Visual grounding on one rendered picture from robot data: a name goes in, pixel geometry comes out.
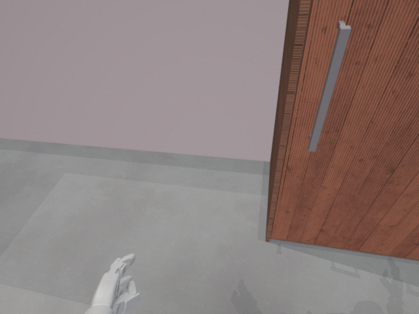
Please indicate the robot left hand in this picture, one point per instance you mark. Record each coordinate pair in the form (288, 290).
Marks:
(110, 287)

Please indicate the handle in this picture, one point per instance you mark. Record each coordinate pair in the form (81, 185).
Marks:
(331, 78)

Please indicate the wardrobe door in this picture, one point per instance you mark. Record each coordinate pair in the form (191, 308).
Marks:
(360, 189)

